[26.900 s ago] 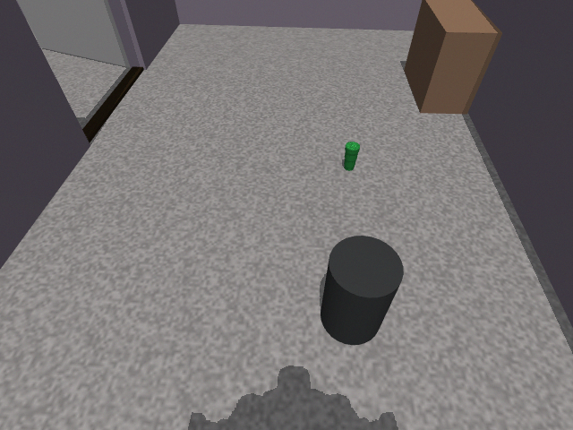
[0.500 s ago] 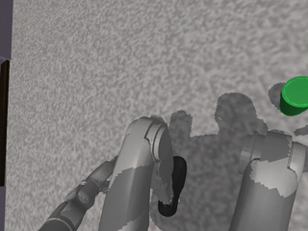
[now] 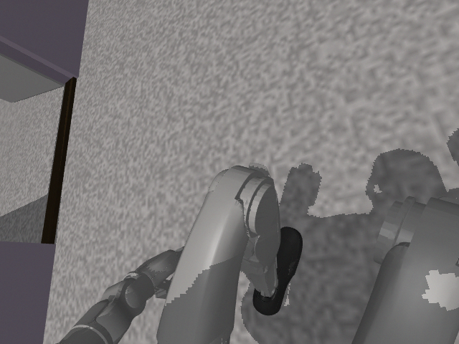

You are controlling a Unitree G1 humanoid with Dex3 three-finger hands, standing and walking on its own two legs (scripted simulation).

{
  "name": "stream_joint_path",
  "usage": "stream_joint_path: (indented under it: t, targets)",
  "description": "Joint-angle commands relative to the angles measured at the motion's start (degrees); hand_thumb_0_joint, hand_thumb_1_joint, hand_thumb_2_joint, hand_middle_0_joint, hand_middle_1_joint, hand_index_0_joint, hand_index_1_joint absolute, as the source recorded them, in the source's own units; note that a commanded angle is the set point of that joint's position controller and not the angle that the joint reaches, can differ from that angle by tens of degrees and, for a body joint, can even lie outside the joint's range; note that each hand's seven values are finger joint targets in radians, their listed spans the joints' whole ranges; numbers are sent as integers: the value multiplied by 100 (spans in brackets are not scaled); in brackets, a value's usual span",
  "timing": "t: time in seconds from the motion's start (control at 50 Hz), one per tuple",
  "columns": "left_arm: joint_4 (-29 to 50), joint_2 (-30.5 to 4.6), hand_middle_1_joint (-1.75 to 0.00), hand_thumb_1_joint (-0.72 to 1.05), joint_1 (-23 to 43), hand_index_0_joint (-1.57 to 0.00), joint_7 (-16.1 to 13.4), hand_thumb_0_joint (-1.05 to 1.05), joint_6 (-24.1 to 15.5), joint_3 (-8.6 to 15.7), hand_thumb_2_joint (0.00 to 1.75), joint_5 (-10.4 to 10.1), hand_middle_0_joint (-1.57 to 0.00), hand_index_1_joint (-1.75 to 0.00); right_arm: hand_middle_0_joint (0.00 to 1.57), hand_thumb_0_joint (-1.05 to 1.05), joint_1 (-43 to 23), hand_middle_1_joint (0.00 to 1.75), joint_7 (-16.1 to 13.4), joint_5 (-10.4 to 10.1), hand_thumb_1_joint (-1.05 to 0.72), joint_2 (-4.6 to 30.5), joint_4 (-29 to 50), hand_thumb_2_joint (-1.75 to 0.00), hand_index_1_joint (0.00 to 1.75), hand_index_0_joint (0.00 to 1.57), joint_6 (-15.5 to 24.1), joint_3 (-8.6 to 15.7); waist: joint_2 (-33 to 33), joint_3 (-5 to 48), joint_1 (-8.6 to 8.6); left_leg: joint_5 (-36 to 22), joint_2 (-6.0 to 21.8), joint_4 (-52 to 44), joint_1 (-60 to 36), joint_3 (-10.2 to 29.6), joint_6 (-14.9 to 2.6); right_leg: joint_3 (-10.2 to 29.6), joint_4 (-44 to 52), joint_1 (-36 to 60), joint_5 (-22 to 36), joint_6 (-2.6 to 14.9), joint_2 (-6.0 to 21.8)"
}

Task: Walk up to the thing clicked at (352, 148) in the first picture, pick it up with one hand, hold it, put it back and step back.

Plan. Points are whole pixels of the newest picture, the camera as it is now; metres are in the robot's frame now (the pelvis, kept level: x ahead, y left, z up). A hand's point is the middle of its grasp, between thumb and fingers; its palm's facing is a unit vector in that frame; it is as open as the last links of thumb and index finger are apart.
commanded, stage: close in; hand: right
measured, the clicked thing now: out of the picture +0.44 -0.25 -0.21
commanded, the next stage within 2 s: close in 0.08 s
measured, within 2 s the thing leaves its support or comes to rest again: leaves its support in 1.16 s
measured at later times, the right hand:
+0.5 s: hand out of the picture +0.43 -0.25 -0.17, palm faces +0.22 +0.98 -0.02, open 11.8 cm
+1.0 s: hand out of the picture +0.44 -0.25 -0.17, palm faces +0.23 +0.97 -0.01, open 10.4 cm
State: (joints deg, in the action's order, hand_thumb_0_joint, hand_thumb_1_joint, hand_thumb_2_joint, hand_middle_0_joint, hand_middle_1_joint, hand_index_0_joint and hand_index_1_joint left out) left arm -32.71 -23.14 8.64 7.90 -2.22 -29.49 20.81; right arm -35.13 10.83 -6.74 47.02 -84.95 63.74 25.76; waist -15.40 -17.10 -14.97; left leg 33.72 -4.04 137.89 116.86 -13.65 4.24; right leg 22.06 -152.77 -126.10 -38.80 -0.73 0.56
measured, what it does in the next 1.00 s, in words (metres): stands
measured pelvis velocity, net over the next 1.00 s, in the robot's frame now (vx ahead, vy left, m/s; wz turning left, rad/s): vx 0.00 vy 0.00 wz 0.03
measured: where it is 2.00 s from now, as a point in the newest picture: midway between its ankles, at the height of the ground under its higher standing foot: (328, 316)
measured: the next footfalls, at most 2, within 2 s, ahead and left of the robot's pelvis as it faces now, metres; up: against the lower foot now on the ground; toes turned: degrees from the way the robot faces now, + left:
none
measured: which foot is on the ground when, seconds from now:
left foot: down 0.00-1.00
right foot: down 0.00-1.00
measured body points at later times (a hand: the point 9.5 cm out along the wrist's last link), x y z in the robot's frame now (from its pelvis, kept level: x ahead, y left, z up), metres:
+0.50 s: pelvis +0.00 +0.00 +0.00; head +0.23 -0.19 +0.34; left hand +0.17 +0.24 -0.03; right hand +0.41 -0.30 -0.17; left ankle +0.15 +0.13 -0.25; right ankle +0.09 -0.12 -0.25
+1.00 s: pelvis +0.00 +0.00 +0.00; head +0.23 -0.19 +0.33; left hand +0.16 +0.25 -0.02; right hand +0.42 -0.30 -0.17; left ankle +0.15 +0.13 -0.25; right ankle +0.09 -0.12 -0.25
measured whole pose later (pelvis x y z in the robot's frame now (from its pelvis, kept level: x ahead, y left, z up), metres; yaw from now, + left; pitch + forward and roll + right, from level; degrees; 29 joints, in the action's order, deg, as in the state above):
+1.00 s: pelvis +0.00 +0.00 +0.00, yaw +2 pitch +10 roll +19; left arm -31.8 -21.7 10.1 9.3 0.2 -30.4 22.0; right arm -36.8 -0.4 -2.8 47.6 -81.7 64.6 23.4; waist -16.9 -19.1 -15.6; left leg 33.9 -4.7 136.7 116.8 -15.3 4.3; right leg 24.4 -153.1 -126.0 -40.4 -1.4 0.8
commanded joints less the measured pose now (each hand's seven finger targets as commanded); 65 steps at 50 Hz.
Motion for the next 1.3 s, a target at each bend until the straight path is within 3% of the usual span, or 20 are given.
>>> stream_joint_path:
  t: [0.0, 0.08, 0.16, 0.18, 0.24, 0.28, 0.34, 0.42, 0.52, 0.58, 0.72, 0.88, 1.0, 1.14, 1.16, 1.2, 1.22, 1.24, 1.26, 1.28]
  targets:
    - [215, -1984, -30, 90, 79, -20, -122, 0, 54, 669, 90, 36, -20, -30, 11, 0, -1239, 18, -306, 48, 46, 894, 507, -17, 16, 13, 484, 89, 2728, 2627, -625, -135, -155, -1019, -1048, -730, -372, -477, 2044, 1800, -414, -53, 313]
    - [246, -1951, -30, 90, 101, -20, -111, 0, 118, 601, 90, 109, -20, -30, 9, 0, -1024, 18, -529, 177, 44, 996, 496, -19, 17, 11, 584, 158, 2969, 2815, -540, -570, -188, -932, -1304, -733, -395, -505, 1990, 2039, 181, -107, 329]
    - [234, -1968, -30, 89, 80, -20, -105, 0, 183, 578, 90, 158, -20, -30, 10, 0, -991, 18, -710, 280, 40, 988, 548, -21, 18, 11, 667, 143, 3119, 2844, -613, -757, -205, -901, -1412, -779, -400, -492, 1970, 2147, 373, -133, 363]
    - [232, -1951, -30, 88, 97, -20, -94, 0, 176, 550, 90, 169, -20, -30, 14, 0, -982, 16, -767, 279, 32, 1003, 600, -25, 18, 12, 687, 130, 3108, 2897, -613, -804, -222, -912, -1479, -775, -397, -517, 1912, 2126, 411, -115, 355]
    - [200, -1967, -30, 87, 45, -20, -82, 0, 184, 519, 90, 183, -20, -30, 32, 0, -1139, 34, -862, 214, 8, 1055, 741, -40, 35, 31, 750, 148, 3158, 3060, -690, -954, -238, -945, -1616, -770, -386, -539, 1834, 2214, 540, -105, 349]
    - [167, -1973, -30, 87, 53, -20, -77, 0, 173, 525, 90, 182, -20, -30, 37, 0, -1244, 38, -900, 189, -7, 986, 770, -46, 39, 35, 764, 123, 3045, 3036, -774, -927, -240, -979, -1560, -784, -373, -515, 1804, 2177, 464, -86, 358]
    - [83, -1974, -30, 87, 1, -20, -76, 0, 175, 533, 90, 188, -20, -30, 43, 0, -1417, 43, -882, 221, -23, 890, 806, -52, 44, 41, 761, -110, 3052, 2977, -896, -869, -246, -1022, -1519, -779, -369, -524, 1804, 2148, 355, -73, 350]
    - [108, -1949, -30, 86, 65, -20, -59, 0, 192, 540, 90, 163, -20, -30, 49, 0, -1346, 48, -885, 309, -33, 878, 697, -58, 49, 47, 691, -232, 3019, 2873, -832, -773, -241, -999, -1413, -799, -387, -493, 1891, 2104, 273, -83, 358]
    - [181, -1955, -30, 86, 107, -20, -41, 0, 226, 553, 90, 128, -20, -30, 59, 0, -1336, 58, -1019, 235, -41, 890, 557, -67, 59, 57, 594, -55, 2799, 2740, -750, -504, -255, -1099, -1319, -822, -385, -467, 1942, 1913, -58, -55, 351]
    - [183, -1913, -30, 86, 93, -20, -45, 0, 235, 515, 89, 152, -20, -30, 70, 0, -1381, 69, -1082, 283, -51, 941, 593, -76, 70, 68, 633, -32, 2863, 2865, -773, -667, -274, -1080, -1459, -833, -381, -460, 1899, 1965, 129, -62, 348]
    - [132, -1907, -30, 87, 106, -20, -38, 0, 238, 564, 90, 166, -20, -30, 100, 0, -1465, 99, -1128, 385, -50, 936, 729, -98, 101, 98, 687, -136, 3078, 2785, -783, -741, -272, -1048, -1389, -806, -410, -481, 1916, 2035, 204, -80, 376]
    - [132, -1948, -30, 89, 76, -20, 9, 0, 282, 622, 91, 148, -20, -30, 115, 0, -1239, 125, -1134, 419, -38, 784, 928, -120, 128, 113, 584, -269, 3379, 2920, -706, -905, -251, -955, -1406, -822, -439, -435, 2037, 2291, 464, -160, 390]
    - [133, -1932, -30, 90, 42, -20, 27, 0, 300, 705, 91, 77, -20, -30, 123, 0, -1254, 136, -1105, 312, -34, 821, 1397, -128, 139, 121, 478, -186, 3338, 3104, -608, -884, -232, -1010, -1445, -765, -432, -515, 2005, 2244, 435, -129, 377]
    - [142, -1901, -30, 90, -217, -20, 52, 0, 307, 969, 91, -26, -20, -30, 132, 0, -1592, 147, -1148, 252, -27, 833, 2790, -135, 150, 131, 293, -147, 3792, 3819, -521, -1038, -190, -1007, -1561, -645, -482, -601, 2151, 2642, 621, -160, 375]
    - [133, -1878, -30, 90, -227, -20, 54, 0, 297, 1019, 91, -59, -20, -30, 133, 0, -1628, 147, -1154, 245, -28, 884, 3047, -135, 151, 131, 241, -151, 3818, 3922, -435, -987, -189, -1045, -1563, -590, -496, -660, 2153, 2622, 531, -136, 358]
    - [207, -1805, -30, 90, -240, -20, 59, 0, 277, 1100, 91, -125, -20, -30, 131, 0, -1796, 146, -1131, 219, -28, 541, 3468, -135, 150, 129, 106, -440, 3835, 4115, -484, -1042, -166, -1089, -1553, -518, -508, -710, 2179, 2695, 571, -131, 354]
    - [142, -1803, -30, 89, -338, -20, 58, 0, 275, 1162, 91, -149, -20, -30, 131, 0, -1688, 146, -1140, 225, -28, 631, 3548, -134, 149, 129, 27, -312, 3966, 4231, -412, -1115, -159, -1064, -1611, -488, -518, -728, 2225, 2768, 688, -146, 353]
    - [170, -1772, -30, 89, -337, -20, 53, 0, 273, 1209, 91, -191, -20, -30, 132, 0, -1727, 146, -1143, 227, -25, 608, 3637, -132, 149, 130, -61, -324, 3945, 4230, -370, -1086, -154, -1097, -1558, -449, -525, -763, 2242, 2706, 640, -131, 334]
    - [107, -1705, -30, 89, -437, -20, 54, 0, 281, 1242, 91, -224, -20, -30, 130, 0, -1501, 145, -1111, 210, -23, 360, 3537, -131, 148, 129, -188, -471, 3873, 4286, -352, -1163, -153, -1126, -1642, -411, -523, -799, 2240, 2687, 714, -126, 327]
    - [103, -1685, -30, 89, -489, -20, 43, 0, 291, 1282, 90, -267, -20, -30, 129, 0, -1600, 143, -1119, 193, -22, 403, 3634, -130, 146, 128, -281, -405, 3804, 4291, -317, -1152, -148, -1159, -1637, -374, -523, -832, 2223, 2541, 673, -101, 316]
